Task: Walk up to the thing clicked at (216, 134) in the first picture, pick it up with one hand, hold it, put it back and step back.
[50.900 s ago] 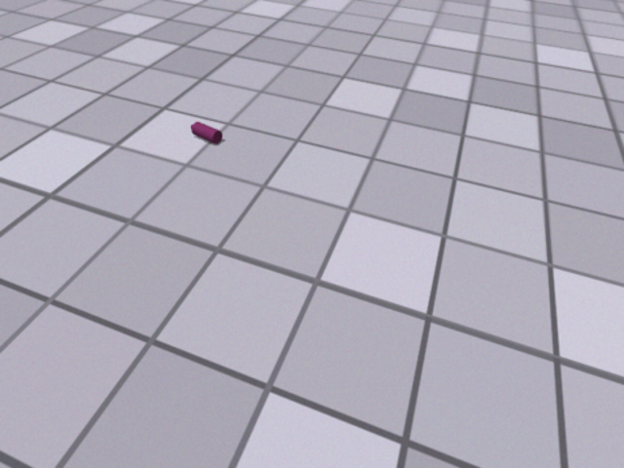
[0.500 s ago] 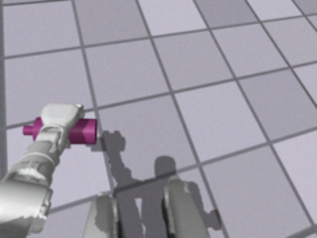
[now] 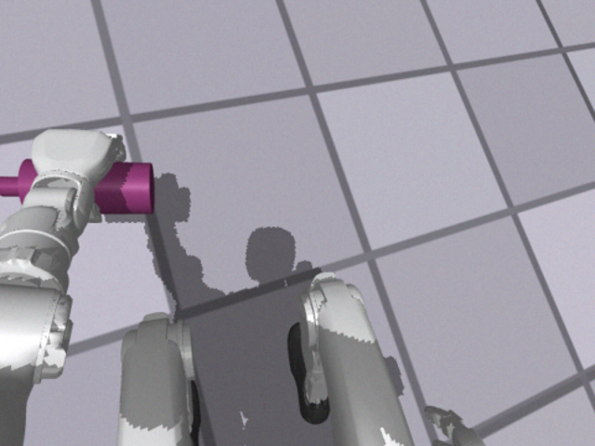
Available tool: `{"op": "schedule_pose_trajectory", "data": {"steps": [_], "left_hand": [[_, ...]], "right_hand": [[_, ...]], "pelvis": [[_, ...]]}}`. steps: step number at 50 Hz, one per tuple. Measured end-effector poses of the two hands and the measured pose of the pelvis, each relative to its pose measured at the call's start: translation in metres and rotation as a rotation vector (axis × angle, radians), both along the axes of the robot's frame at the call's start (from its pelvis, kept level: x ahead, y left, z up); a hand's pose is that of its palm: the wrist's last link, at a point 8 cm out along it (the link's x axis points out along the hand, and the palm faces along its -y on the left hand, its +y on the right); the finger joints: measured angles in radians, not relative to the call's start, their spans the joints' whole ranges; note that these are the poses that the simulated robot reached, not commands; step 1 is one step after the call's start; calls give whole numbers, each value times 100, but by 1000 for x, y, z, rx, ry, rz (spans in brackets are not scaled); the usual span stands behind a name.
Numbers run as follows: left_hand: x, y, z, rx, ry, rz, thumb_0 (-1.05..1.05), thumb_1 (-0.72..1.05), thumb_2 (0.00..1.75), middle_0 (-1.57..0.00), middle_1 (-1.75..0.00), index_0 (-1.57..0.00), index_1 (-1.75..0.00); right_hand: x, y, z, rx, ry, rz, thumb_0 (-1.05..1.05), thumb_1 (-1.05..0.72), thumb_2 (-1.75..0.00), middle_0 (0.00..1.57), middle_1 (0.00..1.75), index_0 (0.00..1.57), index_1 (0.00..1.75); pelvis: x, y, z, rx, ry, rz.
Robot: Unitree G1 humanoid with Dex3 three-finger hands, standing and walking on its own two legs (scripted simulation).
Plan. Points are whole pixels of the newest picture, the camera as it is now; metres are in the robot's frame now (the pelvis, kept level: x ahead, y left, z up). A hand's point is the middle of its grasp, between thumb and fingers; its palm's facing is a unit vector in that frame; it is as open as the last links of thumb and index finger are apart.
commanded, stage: crouch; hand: left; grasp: from above
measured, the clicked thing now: (81, 187) +0.51 +0.20 -0.19
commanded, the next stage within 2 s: lower in 0.96 s
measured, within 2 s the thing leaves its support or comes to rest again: neither
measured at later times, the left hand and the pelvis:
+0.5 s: hand (106, 188) +0.52 +0.17 -0.22, palm faces -0.46 +0.03 -0.89, open 10.3 cm; pelvis -0.02 +0.00 -0.07, yaw -2 degrees
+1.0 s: hand (107, 188) +0.53 +0.18 -0.25, palm faces -0.46 +0.04 -0.89, open 10.3 cm; pelvis -0.02 +0.01 -0.09, yaw -3 degrees
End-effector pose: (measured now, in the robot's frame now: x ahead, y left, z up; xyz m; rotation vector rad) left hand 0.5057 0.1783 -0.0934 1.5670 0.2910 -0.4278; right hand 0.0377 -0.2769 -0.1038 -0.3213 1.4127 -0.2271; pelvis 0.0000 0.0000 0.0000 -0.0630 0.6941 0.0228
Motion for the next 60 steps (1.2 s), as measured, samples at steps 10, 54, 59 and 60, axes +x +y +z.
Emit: {"op": "schedule_pose_trajectory", "data": {"steps": [10, 54, 59, 60], "left_hand": [[11, -4, -31, -11, 32, 9, 0, 1, 40, -68, -51, -70, -47], [31, 1, -105, -17, 23, -13, 0, 2, 40, -69, -49, -71, -46], [29, 2, -113, -20, 38, -17, 0, 1, 41, -70, -49, -71, -45], [28, 2, -116, -21, 42, -17, 0, 1, 41, -70, -49, -71, -45]], "right_hand": [[-17, -2, -24, 9, 42, 2, 0, -92, -90, 20, 30, 21, 30], [-69, 18, -60, 14, 153, 48, 0, -91, -90, 20, 30, 21, 30], [-71, 16, -58, 3, 161, 64, 0, -91, -90, 20, 30, 21, 30], [-71, 16, -58, 0, 163, 66, 0, -91, -90, 20, 30, 21, 30]], "pelvis": [[-5, -1, -29, -6, -12, -1], [-17, 7, -94, -70, -57, -10], [-18, 8, -97, -76, -64, -11], [-18, 8, -97, -77, -65, -11]]}}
